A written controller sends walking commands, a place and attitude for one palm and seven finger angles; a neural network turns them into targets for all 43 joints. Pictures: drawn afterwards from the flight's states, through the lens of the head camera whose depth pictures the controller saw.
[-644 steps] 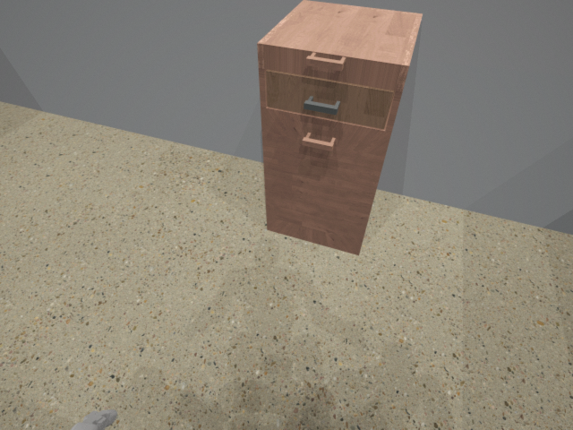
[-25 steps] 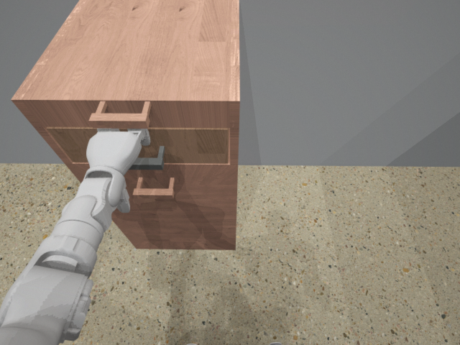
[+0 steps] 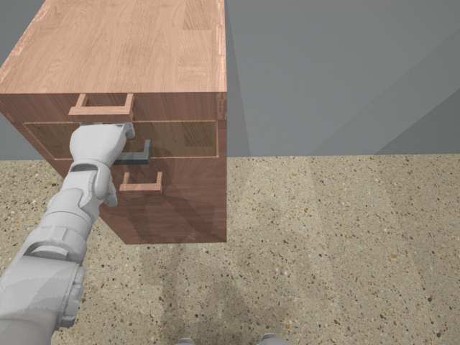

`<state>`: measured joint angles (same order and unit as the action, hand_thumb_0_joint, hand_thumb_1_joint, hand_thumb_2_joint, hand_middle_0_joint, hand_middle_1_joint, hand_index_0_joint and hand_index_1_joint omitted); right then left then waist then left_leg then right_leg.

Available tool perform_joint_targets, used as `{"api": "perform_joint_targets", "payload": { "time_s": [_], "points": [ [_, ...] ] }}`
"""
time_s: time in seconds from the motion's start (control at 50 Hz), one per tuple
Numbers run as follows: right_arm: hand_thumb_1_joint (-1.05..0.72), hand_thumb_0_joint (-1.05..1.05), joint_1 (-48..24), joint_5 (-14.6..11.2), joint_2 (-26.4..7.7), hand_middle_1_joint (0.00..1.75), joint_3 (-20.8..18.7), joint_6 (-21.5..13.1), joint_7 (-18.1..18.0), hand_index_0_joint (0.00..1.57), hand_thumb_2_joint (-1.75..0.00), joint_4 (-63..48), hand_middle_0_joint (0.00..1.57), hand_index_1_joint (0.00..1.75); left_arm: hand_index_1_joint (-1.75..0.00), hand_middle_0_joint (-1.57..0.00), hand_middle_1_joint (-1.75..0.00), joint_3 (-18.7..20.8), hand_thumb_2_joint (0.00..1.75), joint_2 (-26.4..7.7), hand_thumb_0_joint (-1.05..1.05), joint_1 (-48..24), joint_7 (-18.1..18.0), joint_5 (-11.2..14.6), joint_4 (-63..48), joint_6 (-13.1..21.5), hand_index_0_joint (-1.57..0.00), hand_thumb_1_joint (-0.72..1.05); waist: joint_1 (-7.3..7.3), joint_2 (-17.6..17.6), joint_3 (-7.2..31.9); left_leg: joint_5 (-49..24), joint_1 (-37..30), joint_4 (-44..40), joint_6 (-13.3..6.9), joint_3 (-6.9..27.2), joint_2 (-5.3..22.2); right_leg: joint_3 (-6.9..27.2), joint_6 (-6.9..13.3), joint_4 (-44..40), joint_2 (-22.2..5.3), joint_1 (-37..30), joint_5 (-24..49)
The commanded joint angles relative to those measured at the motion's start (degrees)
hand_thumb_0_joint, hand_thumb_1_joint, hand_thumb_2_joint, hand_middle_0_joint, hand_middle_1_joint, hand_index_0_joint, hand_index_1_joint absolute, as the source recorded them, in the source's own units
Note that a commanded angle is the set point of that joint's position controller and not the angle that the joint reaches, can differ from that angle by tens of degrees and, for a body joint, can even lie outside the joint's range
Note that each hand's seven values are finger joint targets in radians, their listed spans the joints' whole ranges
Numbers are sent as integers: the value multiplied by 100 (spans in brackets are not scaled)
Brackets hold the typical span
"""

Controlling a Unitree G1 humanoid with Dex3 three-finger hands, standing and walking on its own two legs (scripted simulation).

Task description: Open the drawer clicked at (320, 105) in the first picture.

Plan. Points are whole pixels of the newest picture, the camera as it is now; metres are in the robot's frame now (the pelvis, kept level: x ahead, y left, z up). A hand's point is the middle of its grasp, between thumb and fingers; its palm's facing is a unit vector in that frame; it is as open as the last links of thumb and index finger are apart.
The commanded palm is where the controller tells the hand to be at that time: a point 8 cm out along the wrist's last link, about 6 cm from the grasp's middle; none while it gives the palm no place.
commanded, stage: lower the fingers behind the handle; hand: left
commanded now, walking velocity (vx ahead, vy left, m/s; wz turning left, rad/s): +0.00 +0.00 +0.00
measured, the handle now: (126, 151) +0.51 +0.21 -0.03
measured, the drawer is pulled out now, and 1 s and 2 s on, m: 0.00 0.00 0.00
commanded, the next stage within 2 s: lift the fingers back up to retry in 1.34 s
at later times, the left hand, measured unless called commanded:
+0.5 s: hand (116, 169) +0.46 +0.22 -0.02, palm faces -0.05 -0.01 -1.00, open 13.8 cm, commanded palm +0.44 +0.21 +0.04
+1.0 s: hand (117, 168) +0.46 +0.22 -0.02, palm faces -0.03 +0.03 -1.00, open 13.8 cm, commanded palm +0.44 +0.21 +0.01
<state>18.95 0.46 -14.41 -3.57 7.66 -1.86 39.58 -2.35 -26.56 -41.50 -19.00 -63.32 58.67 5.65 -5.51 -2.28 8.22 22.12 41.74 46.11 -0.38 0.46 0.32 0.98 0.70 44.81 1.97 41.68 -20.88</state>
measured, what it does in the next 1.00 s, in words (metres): stands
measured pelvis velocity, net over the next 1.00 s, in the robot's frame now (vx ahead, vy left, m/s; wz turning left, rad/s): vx -0.02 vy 0.00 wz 0.00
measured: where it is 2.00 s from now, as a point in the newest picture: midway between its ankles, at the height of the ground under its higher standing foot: outside the picture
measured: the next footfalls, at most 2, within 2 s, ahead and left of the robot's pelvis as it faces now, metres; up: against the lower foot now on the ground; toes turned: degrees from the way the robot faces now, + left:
none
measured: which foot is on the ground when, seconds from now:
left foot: down 0.00-1.00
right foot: down 0.00-1.00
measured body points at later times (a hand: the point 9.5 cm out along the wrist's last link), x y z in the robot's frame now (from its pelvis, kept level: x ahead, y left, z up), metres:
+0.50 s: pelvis +0.00 +0.01 -0.02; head +0.10 +0.00 +0.42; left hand +0.46 +0.22 +0.04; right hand +0.03 -0.26 -0.15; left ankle -0.01 +0.12 -0.70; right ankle +0.00 -0.11 -0.70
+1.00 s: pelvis -0.02 +0.00 -0.03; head +0.09 +0.01 +0.40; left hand +0.46 +0.22 +0.03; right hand +0.02 -0.27 -0.16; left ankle -0.01 +0.12 -0.70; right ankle +0.00 -0.11 -0.70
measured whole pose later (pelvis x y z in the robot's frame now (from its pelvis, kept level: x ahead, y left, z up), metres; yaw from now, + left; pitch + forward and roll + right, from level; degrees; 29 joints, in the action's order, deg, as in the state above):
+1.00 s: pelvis -0.02 +0.00 -0.03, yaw +0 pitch +23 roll -1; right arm 17.6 1.0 -14.1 -2.4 7.4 -1.5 39.3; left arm -4.7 -25.8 -46.3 -23.5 -64.8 61.8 1.7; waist -6.0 -2.4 10.4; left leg 25.8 54.8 58.0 -0.8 0.9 0.1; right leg 0.4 0.3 56.1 1.9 54.3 -24.4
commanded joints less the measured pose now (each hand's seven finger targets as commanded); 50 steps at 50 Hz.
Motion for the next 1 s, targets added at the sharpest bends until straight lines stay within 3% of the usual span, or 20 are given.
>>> {"api": "perform_joint_targets", "payload": {
  "time_s": [0.0,0.1,0.14,0.18,0.22,0.28,0.34,0.38,0.44,0.56,0.64,0.74,0.78,0.88,0.96,0.98],
  "points": [
    [-90,0,523,44,-855,30,-294,-96,-61,20,-90,-397,20,30,-120,-30,-120,310,30,-1298,0,-2390,-188,41,-946,13,-30,-50,-98,102,1986,-1753,-1012,-233,-236,-210,-205,-84,150,-466,69,-973,1782],
    [-90,0,608,124,-821,30,-362,-153,-44,20,-90,-372,20,30,-120,-30,-120,267,30,-1143,0,-2698,-317,-23,-1436,299,-30,-50,-100,-312,2549,-2162,-1402,26,-202,-95,-156,-140,187,-178,109,-581,1825],
    [-90,0,629,147,-839,30,-379,-143,-22,20,-90,-324,20,30,-120,-30,-120,449,30,-1242,0,-2358,-413,-31,-1315,309,-30,-50,-33,-236,2680,-2296,-1417,136,-184,-72,-137,-164,183,-78,128,-514,1877],
    [-90,0,639,166,-832,30,-370,-137,10,20,-90,-286,20,30,-120,-30,-120,388,30,-1111,0,-2410,-529,-37,-1207,238,-30,-50,-56,-203,2517,-2232,-1254,166,-176,-71,-126,-205,184,-30,132,-390,1800],
    [-90,0,614,178,-874,30,-356,-101,44,20,-90,-272,20,30,-120,-30,-120,600,30,-1342,0,-2226,-660,-93,-1077,117,-30,-50,25,-183,2582,-2283,-1146,206,-166,-65,-136,-208,190,51,135,-391,1832],
    [-90,0,573,172,-865,30,-344,-64,92,20,-90,-276,20,30,-120,-30,-120,420,30,-1135,0,-2256,-792,-165,-946,-151,-30,-50,-11,-232,2429,-2251,-1085,209,-149,-87,-124,-253,204,65,152,-270,1773],
    [-90,0,596,173,-898,30,-364,-25,101,20,-90,-283,20,30,-120,-30,-120,466,30,-1173,0,-2237,-781,-150,-996,-306,-30,-50,7,-151,2687,-2453,-1241,236,-146,-82,-103,-248,191,93,155,-405,1953],
    [-90,0,605,173,-872,30,-373,-16,89,20,-90,-317,20,30,-120,-30,-120,328,30,-1003,0,-2280,-699,-95,-1123,-330,-30,-50,-42,-143,2814,-2521,-1362,246,-154,-86,-92,-235,173,58,154,-487,2040],
    [-90,0,582,148,-869,30,-343,4,39,20,-90,-309,20,30,-120,-30,-120,331,30,-1022,0,-2082,-562,-38,-1021,-267,-30,-50,-56,63,2557,-2322,-1172,224,-183,-92,-96,-208,158,26,139,-515,1991],
    [-90,0,527,144,-838,30,-318,-30,24,20,-90,-287,20,30,-120,-30,-120,117,30,-755,0,-1942,-514,-110,-793,-124,-30,-50,-95,-23,1993,-1880,-853,252,-177,-78,-87,-224,193,52,123,-69,1536],
    [-90,0,560,136,-847,30,-305,-53,30,20,-90,-289,20,30,-120,-30,-120,107,30,-792,0,-2049,-558,-142,-643,-130,-30,-50,-135,20,1975,-1639,-625,352,-190,-63,-107,-218,205,145,119,106,1331],
    [-90,0,627,168,-850,30,-330,-54,56,20,-90,-267,20,30,-120,-30,-120,87,30,-706,0,-2004,-602,-148,-573,-249,-30,-50,-127,-33,2397,-1941,-712,539,-170,-59,-99,-233,203,326,127,137,1566],
    [-90,0,616,147,-846,30,-308,-51,48,20,-90,-273,20,30,-120,-30,-120,39,30,-663,0,-1883,-552,-93,-324,-356,-30,-50,-177,225,2212,-1719,-438,557,-201,-110,-119,-210,173,279,115,61,1552],
    [-90,0,588,89,-891,30,-212,-65,-17,20,-90,-308,20,30,-120,-30,-120,-24,30,-870,0,-2114,-386,-61,4,-501,-30,-50,-268,327,1796,-981,126,577,-253,-142,-167,-148,142,235,79,230,978],
    [-90,0,620,74,-903,30,-180,-86,-60,20,-90,-372,20,30,-120,-30,-120,35,30,-1008,0,-2036,-220,-6,53,-489,-30,-50,-230,299,1972,-949,204,649,-263,-155,-176,-135,137,323,63,212,973],
    [-90,0,642,79,-902,30,-181,-95,-73,20,-90,-372,20,30,-120,-30,-120,11,30,-1007,0,-2168,-184,-7,-26,-462,-30,-50,-277,244,2043,-944,148,663,-261,-135,-158,-140,137,343,65,267,948]
  ]
}}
